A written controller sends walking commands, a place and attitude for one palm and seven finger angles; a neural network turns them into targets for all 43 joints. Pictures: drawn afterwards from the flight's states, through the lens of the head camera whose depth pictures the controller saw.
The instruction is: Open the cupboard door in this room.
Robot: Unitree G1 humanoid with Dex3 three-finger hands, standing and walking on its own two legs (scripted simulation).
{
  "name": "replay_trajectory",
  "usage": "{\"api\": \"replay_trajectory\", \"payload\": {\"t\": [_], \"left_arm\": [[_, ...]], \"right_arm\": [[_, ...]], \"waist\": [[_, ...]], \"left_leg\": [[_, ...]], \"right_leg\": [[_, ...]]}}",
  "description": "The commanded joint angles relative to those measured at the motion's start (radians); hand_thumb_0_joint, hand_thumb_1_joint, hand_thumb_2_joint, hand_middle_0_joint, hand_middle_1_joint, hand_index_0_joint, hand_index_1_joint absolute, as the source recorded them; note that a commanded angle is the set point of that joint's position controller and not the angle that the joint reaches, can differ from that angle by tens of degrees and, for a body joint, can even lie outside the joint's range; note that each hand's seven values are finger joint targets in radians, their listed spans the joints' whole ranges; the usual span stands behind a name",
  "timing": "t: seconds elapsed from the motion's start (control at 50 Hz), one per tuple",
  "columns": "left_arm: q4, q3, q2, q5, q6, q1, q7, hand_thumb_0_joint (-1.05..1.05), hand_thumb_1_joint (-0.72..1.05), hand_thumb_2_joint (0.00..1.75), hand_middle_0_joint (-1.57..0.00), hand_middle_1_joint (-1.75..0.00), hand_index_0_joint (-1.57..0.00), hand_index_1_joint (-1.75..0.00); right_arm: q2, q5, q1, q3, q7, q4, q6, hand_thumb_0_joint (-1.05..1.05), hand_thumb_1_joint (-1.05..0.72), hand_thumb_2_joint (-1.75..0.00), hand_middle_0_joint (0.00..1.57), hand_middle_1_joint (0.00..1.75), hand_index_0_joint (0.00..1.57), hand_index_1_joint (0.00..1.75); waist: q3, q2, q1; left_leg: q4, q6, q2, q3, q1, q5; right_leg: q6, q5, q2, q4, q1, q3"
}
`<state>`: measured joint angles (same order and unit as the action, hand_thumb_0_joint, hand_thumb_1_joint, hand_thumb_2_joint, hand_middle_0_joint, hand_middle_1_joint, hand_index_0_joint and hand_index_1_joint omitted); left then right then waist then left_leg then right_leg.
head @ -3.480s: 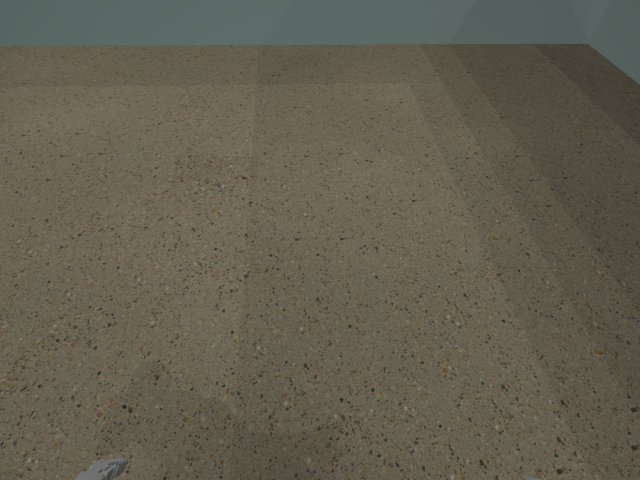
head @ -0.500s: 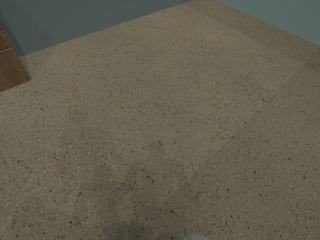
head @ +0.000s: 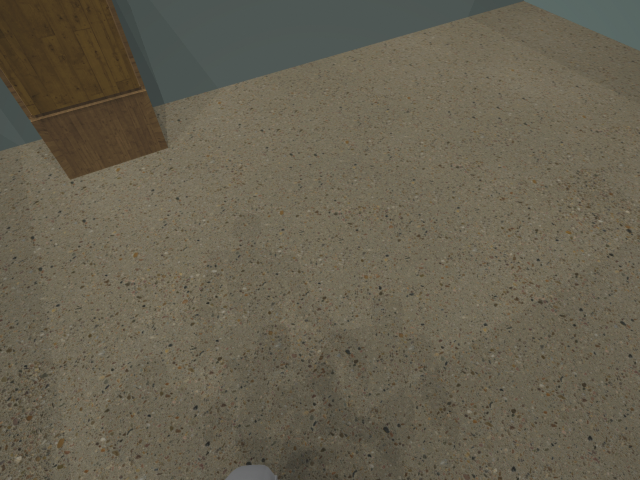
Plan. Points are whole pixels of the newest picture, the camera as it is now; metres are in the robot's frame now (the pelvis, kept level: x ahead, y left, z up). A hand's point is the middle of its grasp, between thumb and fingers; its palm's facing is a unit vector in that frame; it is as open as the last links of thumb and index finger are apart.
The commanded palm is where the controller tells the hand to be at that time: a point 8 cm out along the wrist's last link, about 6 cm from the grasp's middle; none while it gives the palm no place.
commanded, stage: turn or walk to find it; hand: left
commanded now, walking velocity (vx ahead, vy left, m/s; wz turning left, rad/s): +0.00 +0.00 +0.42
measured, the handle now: out of the picture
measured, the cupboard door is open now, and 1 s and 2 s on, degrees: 0 0 0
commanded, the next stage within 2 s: none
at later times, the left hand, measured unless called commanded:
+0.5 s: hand out of the picture +0.04 +0.23 -0.16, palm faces +0.22 -0.93 -0.28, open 7.4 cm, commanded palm none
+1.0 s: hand out of the picture -0.11 +0.23 -0.18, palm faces +0.45 -0.86 -0.25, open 7.4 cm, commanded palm none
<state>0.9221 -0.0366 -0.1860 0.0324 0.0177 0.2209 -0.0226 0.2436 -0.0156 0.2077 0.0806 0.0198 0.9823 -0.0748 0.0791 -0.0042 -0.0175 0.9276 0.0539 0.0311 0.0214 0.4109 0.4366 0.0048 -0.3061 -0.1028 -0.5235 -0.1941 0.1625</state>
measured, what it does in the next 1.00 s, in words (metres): steps on the spot, turning left: left foot, then right foot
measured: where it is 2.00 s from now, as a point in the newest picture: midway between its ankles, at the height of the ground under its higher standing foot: outside the picture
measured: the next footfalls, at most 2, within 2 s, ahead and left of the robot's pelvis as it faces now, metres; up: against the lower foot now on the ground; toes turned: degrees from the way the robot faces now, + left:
left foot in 0.10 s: +0.03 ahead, +0.14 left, +0.00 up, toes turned +7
right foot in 0.50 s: +0.04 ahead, -0.10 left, +0.00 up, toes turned +8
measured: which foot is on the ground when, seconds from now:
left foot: up 0.00-0.08, down 0.10-0.50, up 0.52-0.88, down 0.90-1.00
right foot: down 0.00-0.10, up 0.12-0.48, down 0.50-0.90, up 0.92-1.00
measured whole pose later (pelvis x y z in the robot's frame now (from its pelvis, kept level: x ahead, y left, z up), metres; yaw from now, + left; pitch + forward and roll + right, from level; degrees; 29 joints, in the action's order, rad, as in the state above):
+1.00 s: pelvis -0.05 +0.02 -0.01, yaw +25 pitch +0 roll +0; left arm 0.97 -0.07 -0.26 0.02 0.07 0.24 -0.02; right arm 0.20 -0.02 0.17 0.05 0.01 0.95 -0.02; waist 0.08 -0.06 0.01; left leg 0.58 -0.01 0.01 0.05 0.27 0.31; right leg 0.06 -0.50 -0.11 -0.99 -0.42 0.09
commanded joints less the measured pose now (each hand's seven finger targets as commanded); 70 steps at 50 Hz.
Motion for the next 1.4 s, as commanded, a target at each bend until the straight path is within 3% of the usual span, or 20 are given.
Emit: {"api": "replay_trajectory", "payload": {"t": [0.0,0.04,0.06,0.08,0.1,0.2,0.44,0.48,0.5,0.58,0.74,0.82,0.84,0.88,1.0,1.18,1.2,1.24,1.3,1.38], "left_arm": [[-0.030,-0.066,-0.241,0.001,-0.015,0.051,-0.012,0.00,0.90,0.90,-0.20,-0.30,-0.20,-0.30],[-0.030,-0.065,-0.236,-0.010,-0.006,0.035,-0.009,0.00,0.90,0.90,-0.20,-0.30,-0.20,-0.30],[-0.041,-0.061,-0.204,-0.018,0.001,0.049,-0.005,0.00,0.90,0.90,-0.20,-0.30,-0.20,-0.30],[-0.075,-0.047,-0.136,-0.022,0.006,0.052,0.002,0.00,0.90,0.90,-0.20,-0.30,-0.20,-0.30],[-0.099,-0.033,-0.133,-0.012,0.015,-0.019,-0.004,0.00,0.90,0.90,-0.20,-0.30,-0.20,-0.30],[-0.039,-0.045,-0.133,-0.017,0.013,-0.002,0.012,0.00,0.90,0.90,-0.20,-0.30,-0.20,-0.30],[-0.050,-0.040,-0.120,-0.025,-0.006,0.082,-0.002,0.00,0.90,0.90,-0.20,-0.30,-0.20,-0.30],[-0.056,-0.068,-0.261,-0.001,-0.023,0.097,-0.015,0.00,0.90,0.90,-0.20,-0.30,-0.20,-0.30],[-0.076,-0.070,-0.279,-0.008,-0.019,0.091,-0.016,0.00,0.90,0.90,-0.20,-0.30,-0.20,-0.30],[-0.105,-0.043,-0.180,-0.009,-0.026,-0.069,-0.013,0.00,0.90,0.90,-0.20,-0.30,-0.20,-0.30],[-0.039,-0.061,-0.232,0.002,-0.021,0.060,-0.013,0.00,0.90,0.90,-0.20,-0.30,-0.20,-0.30],[-0.021,-0.065,-0.239,-0.007,-0.011,0.053,-0.009,0.00,0.90,0.90,-0.20,-0.30,-0.20,-0.30],[-0.024,-0.063,-0.223,-0.017,-0.004,0.048,-0.006,0.00,0.90,0.90,-0.20,-0.30,-0.20,-0.30],[-0.087,-0.036,-0.121,-0.018,0.007,0.015,0.002,0.00,0.90,0.90,-0.20,-0.30,-0.20,-0.30],[-0.038,-0.041,-0.127,-0.020,0.013,-0.013,0.014,0.00,0.90,0.90,-0.20,-0.30,-0.20,-0.30],[-0.044,-0.036,-0.111,-0.027,-0.003,0.056,0.003,0.00,0.90,0.90,-0.20,-0.30,-0.20,-0.30],[-0.035,-0.040,-0.132,-0.025,-0.011,0.095,0.000,0.00,0.90,0.90,-0.20,-0.30,-0.20,-0.30],[-0.044,-0.067,-0.280,-0.001,-0.026,0.112,-0.011,0.00,0.90,0.90,-0.20,-0.30,-0.20,-0.30],[-0.086,-0.055,-0.217,-0.010,-0.016,-0.020,-0.015,0.00,0.90,0.90,-0.20,-0.30,-0.20,-0.30],[-0.086,-0.040,-0.174,-0.007,-0.028,-0.028,-0.013,0.00,0.90,0.90,-0.20,-0.30,-0.20,-0.30]], "right_arm": [[0.040,0.008,-0.054,-0.004,-0.004,-0.095,0.038,0.00,-0.90,-0.90,0.20,0.30,0.20,0.30],[0.063,0.003,0.012,-0.002,-0.006,-0.077,0.047,0.00,-0.90,-0.90,0.20,0.30,0.20,0.30],[0.121,-0.001,0.043,0.011,-0.006,-0.073,0.056,0.00,-0.90,-0.90,0.20,0.30,0.20,0.30],[0.222,-0.007,0.086,0.032,-0.009,-0.077,0.063,0.00,-0.90,-0.90,0.20,0.30,0.20,0.30],[0.250,-0.003,0.136,0.039,-0.016,-0.061,0.058,0.00,-0.90,-0.90,0.20,0.30,0.20,0.30],[0.152,-0.005,-0.016,0.006,-0.039,-0.092,0.072,0.00,-0.90,-0.90,0.20,0.30,0.20,0.30],[0.154,-0.005,-0.038,0.025,-0.024,-0.111,0.050,0.00,-0.90,-0.90,0.20,0.30,0.20,0.30],[0.043,0.008,-0.017,0.010,-0.013,-0.144,0.050,0.00,-0.90,-0.90,0.20,0.30,0.20,0.30],[0.087,-0.004,-0.057,0.023,-0.015,-0.157,0.037,0.00,-0.90,-0.90,0.20,0.30,0.20,0.30],[0.075,-0.010,0.010,0.025,0.003,-0.085,0.017,0.00,-0.90,-0.90,0.20,0.30,0.20,0.30],[0.041,0.003,-0.086,-0.001,0.001,-0.100,0.028,0.00,-0.90,-0.90,0.20,0.30,0.20,0.30],[0.051,0.005,-0.009,-0.007,-0.007,-0.082,0.046,0.00,-0.90,-0.90,0.20,0.30,0.20,0.30],[0.085,0.003,0.028,-0.001,-0.007,-0.068,0.054,0.00,-0.90,-0.90,0.20,0.30,0.20,0.30],[0.243,-0.005,0.100,0.032,-0.014,-0.068,0.059,0.00,-0.90,-0.90,0.20,0.30,0.20,0.30],[0.158,-0.006,-0.024,0.006,-0.038,-0.084,0.069,0.00,-0.90,-0.90,0.20,0.30,0.20,0.30],[0.166,-0.008,-0.037,0.023,-0.027,-0.100,0.050,0.00,-0.90,-0.90,0.20,0.30,0.20,0.30],[0.153,-0.001,-0.045,0.023,-0.024,-0.106,0.050,0.00,-0.90,-0.90,0.20,0.30,0.20,0.30],[0.044,0.006,-0.047,0.005,-0.013,-0.153,0.049,0.00,-0.90,-0.90,0.20,0.30,0.20,0.30],[0.103,-0.006,-0.058,0.030,-0.004,-0.115,0.016,0.00,-0.90,-0.90,0.20,0.30,0.20,0.30],[0.075,-0.008,-0.013,0.018,0.005,-0.081,0.016,0.00,-0.90,-0.90,0.20,0.30,0.20,0.30]], "waist": [[-0.093,-0.203,0.047],[-0.117,-0.151,0.007],[-0.155,0.005,-0.009],[-0.160,0.295,-0.026],[-0.158,0.267,-0.060],[-0.121,0.160,0.007],[-0.150,0.121,0.044],[-0.118,-0.283,0.052],[-0.105,-0.267,0.075],[-0.028,-0.139,-0.012],[-0.075,-0.181,0.065],[-0.129,-0.168,0.028],[-0.150,-0.084,0.002],[-0.147,0.303,-0.034],[-0.103,0.170,0.008],[-0.131,0.154,0.029],[-0.138,0.112,0.048],[-0.106,-0.305,0.064],[0.003,-0.153,0.020],[-0.034,-0.162,0.010]], "left_leg": [[-0.231,-0.005,-0.014,0.066,-0.049,-0.008],[-0.443,-0.018,-0.018,0.077,-0.209,-0.202],[-0.522,-0.053,0.069,-0.030,-0.348,-0.360],[-0.557,-0.175,0.322,-0.348,-0.443,-0.699],[-0.584,-0.251,0.384,-0.378,-0.356,-0.688],[-0.582,-0.209,0.208,-0.212,-0.277,-0.620],[-0.479,-0.167,0.128,-0.289,-0.130,-0.474],[-0.170,-0.036,-0.088,-0.068,0.175,-0.009],[0.035,-0.029,-0.068,-0.083,0.152,0.131],[0.291,-0.012,-0.016,-0.069,0.136,-0.064],[-0.092,0.003,-0.002,0.031,0.027,0.035],[-0.404,-0.014,-0.019,0.077,-0.151,-0.128],[-0.522,-0.029,0.010,0.049,-0.276,-0.264],[-0.596,-0.228,0.371,-0.366,-0.388,-0.742],[-0.578,-0.209,0.203,-0.191,-0.262,-0.632],[-0.502,-0.187,0.157,-0.273,-0.184,-0.559],[-0.454,-0.151,0.125,-0.260,-0.115,-0.477],[-0.097,-0.028,-0.096,-0.044,0.177,0.085],[0.267,-0.036,-0.022,-0.112,0.138,0.021],[0.235,0.001,-0.006,-0.042,0.117,-0.074]], "right_leg": [[-0.123,0.532,-0.244,0.069,0.090,-0.128],[-0.054,0.438,-0.207,-0.028,0.011,-0.064],[-0.001,0.274,-0.156,-0.161,-0.114,-0.021],[0.071,-0.214,-0.030,-0.366,-0.341,0.020],[0.063,-0.361,-0.010,-0.515,-0.324,-0.066],[0.064,-0.131,-0.005,-0.577,-0.317,-0.135],[0.053,0.059,0.065,0.065,0.036,-0.106],[-0.074,0.112,-0.288,0.254,0.197,-0.472],[-0.162,0.138,-0.393,0.281,0.058,-0.509],[-0.115,0.124,-0.210,0.243,-0.058,-0.235],[-0.148,0.394,-0.251,0.153,0.079,-0.160],[-0.080,0.473,-0.229,0.013,0.067,-0.084],[-0.030,0.387,-0.200,-0.081,-0.017,-0.043],[0.071,-0.334,-0.015,-0.428,-0.348,-0.014],[0.068,-0.146,0.001,-0.511,-0.297,-0.121],[0.058,-0.010,0.072,-0.034,-0.042,-0.091],[0.054,0.091,0.054,0.091,0.060,-0.102],[-0.101,0.201,-0.331,0.253,0.177,-0.488],[-0.139,-0.035,-0.291,0.309,-0.112,-0.391],[-0.110,0.158,-0.203,0.240,-0.029,-0.185]]}}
